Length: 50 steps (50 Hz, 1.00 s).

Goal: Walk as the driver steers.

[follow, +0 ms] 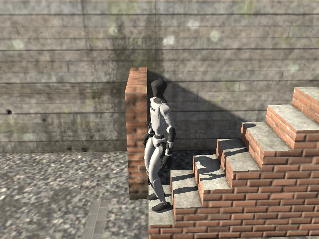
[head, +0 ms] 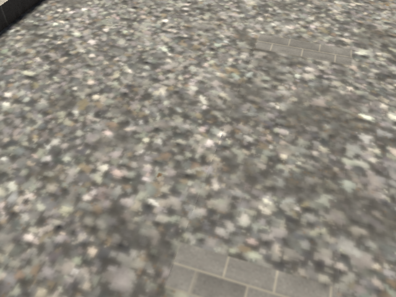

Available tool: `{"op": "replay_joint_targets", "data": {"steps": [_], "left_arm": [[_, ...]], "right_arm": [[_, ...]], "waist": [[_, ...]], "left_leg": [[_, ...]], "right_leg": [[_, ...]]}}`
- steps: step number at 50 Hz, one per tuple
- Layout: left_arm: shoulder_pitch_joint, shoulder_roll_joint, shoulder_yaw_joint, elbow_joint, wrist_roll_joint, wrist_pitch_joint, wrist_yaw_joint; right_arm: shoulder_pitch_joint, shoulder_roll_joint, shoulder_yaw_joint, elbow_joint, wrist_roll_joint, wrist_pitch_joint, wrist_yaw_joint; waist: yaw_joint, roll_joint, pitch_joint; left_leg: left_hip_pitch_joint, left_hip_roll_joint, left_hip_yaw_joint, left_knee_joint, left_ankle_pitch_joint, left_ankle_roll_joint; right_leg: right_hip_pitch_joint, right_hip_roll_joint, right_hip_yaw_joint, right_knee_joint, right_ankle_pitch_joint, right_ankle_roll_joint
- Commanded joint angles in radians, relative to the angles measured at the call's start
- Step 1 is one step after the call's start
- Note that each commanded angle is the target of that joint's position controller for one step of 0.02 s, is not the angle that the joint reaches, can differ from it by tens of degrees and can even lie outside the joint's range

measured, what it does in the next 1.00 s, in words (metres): goes down, turning right: left foot, then right foot 0.19 m lower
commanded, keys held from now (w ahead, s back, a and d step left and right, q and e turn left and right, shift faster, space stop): w+shift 0.30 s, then w+e+shift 0.70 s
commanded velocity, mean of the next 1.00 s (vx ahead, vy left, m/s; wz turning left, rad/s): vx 0.87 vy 0.00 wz -0.47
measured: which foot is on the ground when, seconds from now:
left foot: up 0.00-0.12, down 0.14-0.64, up 0.66-0.96, down 0.98-1.00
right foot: down 0.00-0.14, up 0.16-0.64, down 0.66-0.96, up 0.98-1.00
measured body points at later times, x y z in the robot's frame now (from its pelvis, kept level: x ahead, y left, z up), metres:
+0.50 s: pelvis +0.24 +0.03 -0.08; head +0.23 +0.04 +0.37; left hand +0.45 +0.27 -0.19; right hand +0.12 -0.17 -0.22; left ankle +0.02 +0.11 -0.75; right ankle +0.43 -0.08 -0.77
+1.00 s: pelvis +0.74 -0.04 -0.23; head +0.78 -0.03 +0.22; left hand +0.85 +0.23 -0.37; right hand +0.81 -0.37 -0.29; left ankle +0.94 +0.03 -0.94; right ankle +0.51 -0.04 -0.90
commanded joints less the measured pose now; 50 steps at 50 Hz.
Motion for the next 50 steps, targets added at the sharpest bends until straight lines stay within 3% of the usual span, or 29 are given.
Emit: {"op": "replay_joint_targets", "data": {"steps": [1,2,3,4,5,7,8,9,11,12,14,17,21,25,28,30,31,32,33,34,35,36,37,38,41,46,48,49,50], "left_arm": [[0.043,0.189,0.072,-0.052,-0.005,-0.010,-0.016],[-0.104,-0.013,-0.020,-0.154,0.170,-0.086,0.032],[-0.116,-0.015,-0.022,-0.159,0.161,-0.121,0.058],[0.027,0.216,0.064,-0.075,-0.093,-0.073,0.025],[-0.041,0.207,0.064,-0.098,-0.112,-0.036,0.000],[-0.212,0.133,0.055,-0.169,-0.044,-0.009,-0.013],[-0.259,0.034,0.025,-0.221,-0.043,-0.020,-0.014],[-0.243,0.093,0.033,-0.204,-0.048,-0.028,-0.002],[-0.130,0.116,0.044,-0.161,-0.028,-0.042,0.015],[-0.097,0.126,0.051,-0.138,-0.012,-0.059,0.025],[-0.106,0.130,0.066,-0.106,-0.055,-0.067,0.002],[-0.286,0.045,0.046,-0.147,-0.015,-0.044,-0.037],[-0.371,0.069,0.059,-0.165,-0.030,-0.016,-0.041],[-0.558,0.028,0.038,-0.264,0.000,-0.078,-0.042],[-0.593,0.034,0.033,-0.293,0.012,-0.131,-0.040],[-0.289,0.054,0.062,-0.233,-0.021,-0.122,-0.037],[-0.098,0.081,0.070,-0.168,-0.045,-0.128,-0.048],[0.120,0.075,0.071,-0.119,-0.034,-0.131,-0.050],[0.355,0.170,0.081,0.011,0.129,-0.099,-0.003],[0.352,0.284,0.102,0.005,0.144,-0.098,0.025],[0.353,0.290,0.112,-0.027,0.113,-0.093,0.040],[0.270,0.269,0.107,-0.064,0.090,-0.099,0.064],[0.118,0.191,0.084,-0.094,0.072,-0.101,0.073],[0.049,0.211,0.079,-0.115,0.066,-0.113,0.085],[-0.022,0.170,0.062,-0.158,0.044,-0.150,0.082],[-0.014,0.219,0.091,-0.170,0.043,-0.162,0.035],[-0.042,0.263,0.097,-0.179,0.059,-0.156,0.031],[-0.104,0.200,0.077,-0.206,0.069,-0.165,0.029],[-0.111,0.014,0.027,-0.252,0.070,-0.165,0.037]], "right_arm": [[-0.091,-0.072,-0.030,-0.049,-0.007,-0.048,0.032],[0.056,0.000,0.003,-0.006,-0.183,-0.077,0.002],[0.069,0.023,0.005,-0.013,-0.179,-0.093,-0.007],[-0.031,-0.013,-0.019,-0.060,0.049,-0.078,0.041],[-0.009,-0.049,-0.024,-0.045,0.063,-0.071,0.066],[0.291,-0.083,-0.051,0.057,0.040,-0.061,0.079],[0.411,-0.242,-0.094,0.069,0.048,-0.067,0.084],[0.364,-0.222,-0.093,0.065,0.043,-0.072,0.091],[0.283,-0.146,-0.082,0.075,0.008,-0.091,0.069],[0.256,-0.135,-0.075,0.063,0.007,-0.081,0.062],[0.218,-0.012,-0.027,0.068,-0.027,-0.078,0.046],[0.153,-0.028,-0.018,0.017,-0.001,-0.075,-0.005],[0.192,-0.042,-0.005,0.013,-0.001,-0.082,-0.030],[0.304,-0.066,0.012,0.058,-0.021,-0.081,-0.017],[0.340,-0.058,0.039,0.073,0.006,-0.045,-0.027],[0.268,-0.141,0.020,0.073,0.002,-0.026,-0.038],[0.230,-0.112,0.036,0.066,0.042,-0.026,-0.050],[0.100,-0.110,0.047,0.027,0.087,-0.026,-0.054],[-0.052,-0.174,-0.027,0.035,-0.128,-0.074,-0.047],[0.034,-0.154,-0.018,-0.065,-0.073,-0.105,-0.044],[0.040,-0.166,0.000,-0.086,-0.041,-0.125,-0.044],[-0.013,-0.183,0.000,-0.128,-0.042,-0.153,-0.035],[-0.109,-0.202,-0.016,-0.108,-0.068,-0.153,-0.027],[-0.093,-0.180,-0.022,-0.129,-0.082,-0.131,-0.009],[-0.200,-0.127,-0.011,-0.172,-0.097,-0.079,-0.008],[-0.164,-0.136,-0.017,-0.167,-0.053,-0.095,-0.015],[0.108,-0.217,-0.059,-0.103,-0.055,-0.096,-0.032],[0.304,-0.291,-0.085,-0.070,-0.067,-0.099,-0.051],[0.365,-0.335,-0.088,-0.061,-0.094,-0.100,-0.061]], "waist": [[0.027,-0.083,0.100],[-0.003,-0.014,0.012],[-0.008,-0.038,0.013],[-0.031,-0.134,0.047],[-0.052,-0.099,0.060],[-0.202,0.015,0.033],[-0.246,0.379,0.067],[-0.189,0.263,0.215],[-0.076,0.066,0.210],[-0.050,0.058,0.189],[-0.003,0.123,0.139],[-0.005,0.096,0.132],[-0.058,0.110,0.195],[-0.182,0.057,0.239],[-0.221,0.091,0.320],[-0.052,0.145,0.094],[0.020,0.136,0.058],[0.170,-0.016,0.056],[0.276,-0.228,0.043],[0.144,-0.345,-0.038],[0.182,-0.238,-0.233],[0.146,-0.157,-0.281],[0.083,-0.014,-0.117],[-0.002,-0.091,-0.052],[-0.074,0.074,0.072],[-0.065,0.033,0.035],[-0.234,0.071,-0.109],[-0.340,0.124,-0.189],[-0.292,0.338,-0.187]], "left_leg": [[-0.107,0.024,-0.003,-0.027,0.024,0.055],[-0.083,-0.009,-0.041,0.120,0.053,0.063],[-0.108,0.006,-0.047,0.107,0.065,0.070],[0.027,0.023,0.043,-0.085,0.100,0.054],[0.202,-0.010,0.051,-0.064,0.160,0.039],[0.504,0.011,0.050,-0.013,0.135,0.012],[0.548,0.247,-0.467,-0.354,-0.350,0.113],[0.414,0.369,-0.735,-0.433,-0.507,0.215],[0.417,0.338,-0.600,-0.350,-0.376,0.205],[0.389,0.312,-0.522,-0.327,-0.275,0.188],[0.225,0.190,-0.292,-0.213,0.029,0.123],[-0.106,0.142,-0.146,-0.210,0.007,0.083],[-0.128,0.164,-0.054,-0.153,-0.015,0.034],[0.178,0.156,0.017,-0.082,0.155,-0.006],[0.349,0.179,0.059,0.074,0.624,-0.044],[0.374,0.178,0.067,0.335,0.998,-0.023],[0.250,0.160,0.109,0.553,1.106,-0.039],[-0.089,0.079,0.164,1.021,0.759,-0.060],[-0.333,-0.068,0.172,1.304,-0.190,0.001],[-0.771,-0.018,-0.013,1.305,-0.266,-0.015],[-0.928,0.018,-0.092,1.265,-0.209,-0.028],[-0.932,0.063,-0.172,1.045,-0.026,-0.026],[-0.751,0.083,-0.135,0.815,0.089,-0.047],[-0.647,0.083,-0.166,0.710,0.048,-0.077],[-0.322,0.125,-0.141,0.384,0.050,-0.140],[0.168,0.004,-0.053,0.057,0.448,-0.105],[0.429,-0.033,-0.047,0.039,0.298,-0.095],[0.592,0.062,-0.137,0.019,0.127,-0.085],[0.593,0.336,-0.501,-0.135,-0.170,-0.088]], "right_leg": [[-0.001,-0.302,0.335,-0.301,-0.311,-0.175],[0.037,-0.261,0.298,-0.164,-0.228,-0.169],[0.024,-0.246,0.266,-0.133,-0.252,-0.170],[-0.085,-0.254,0.215,-0.196,-0.379,-0.141],[-0.244,-0.228,0.208,-0.135,-0.438,-0.128],[-0.470,-0.123,0.060,0.196,-0.334,-0.089],[-0.717,0.097,-0.064,0.650,-0.392,-0.023],[-0.896,0.051,0.182,0.713,-0.275,-0.025],[-0.927,-0.031,0.256,0.669,-0.096,-0.037],[-0.870,-0.058,0.223,0.655,-0.049,-0.025],[-0.682,-0.058,0.229,0.538,0.272,0.022],[-0.432,0.030,0.093,0.385,0.654,0.063],[-0.411,0.037,0.062,0.329,0.804,0.023],[-0.555,0.032,-0.041,0.137,0.802,-0.045],[-0.671,-0.007,-0.072,-0.007,0.655,-0.089],[-0.284,-0.061,-0.043,0.035,0.616,-0.118],[-0.067,-0.011,-0.079,0.065,0.602,-0.132],[0.292,-0.064,0.019,-0.030,0.657,-0.208],[0.495,-0.043,-0.043,0.028,0.728,-0.196],[0.877,-0.203,0.196,0.330,1.011,-0.254],[1.057,-0.303,0.434,0.263,0.747,-0.396],[0.980,-0.342,0.564,0.067,0.325,-0.387],[0.613,-0.259,0.511,-0.086,0.234,-0.301],[0.418,-0.256,0.561,-0.104,0.316,-0.332],[-0.095,-0.177,0.465,-0.178,0.400,-0.289],[-0.278,-0.020,0.348,-0.077,0.463,-0.145],[-0.237,0.025,0.318,0.317,0.631,-0.083],[-0.347,0.083,0.283,0.637,0.520,-0.054],[-0.503,0.143,0.233,1.030,-0.240,-0.057]]}}
Keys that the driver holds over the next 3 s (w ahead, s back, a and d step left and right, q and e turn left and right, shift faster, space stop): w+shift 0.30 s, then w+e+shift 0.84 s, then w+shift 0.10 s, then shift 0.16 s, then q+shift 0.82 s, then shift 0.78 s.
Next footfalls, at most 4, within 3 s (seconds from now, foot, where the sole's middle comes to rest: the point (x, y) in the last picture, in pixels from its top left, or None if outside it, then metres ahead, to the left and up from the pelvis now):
0.14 left None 0.06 0.11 -0.78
0.66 right None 0.53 -0.05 -0.97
0.98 left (203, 213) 0.98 0.01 -0.97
1.40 right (289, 186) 1.13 -0.40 -0.97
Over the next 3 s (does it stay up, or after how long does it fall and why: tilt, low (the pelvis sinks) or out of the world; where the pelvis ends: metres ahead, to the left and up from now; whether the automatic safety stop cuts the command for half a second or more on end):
stays up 1.22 -0.38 -0.20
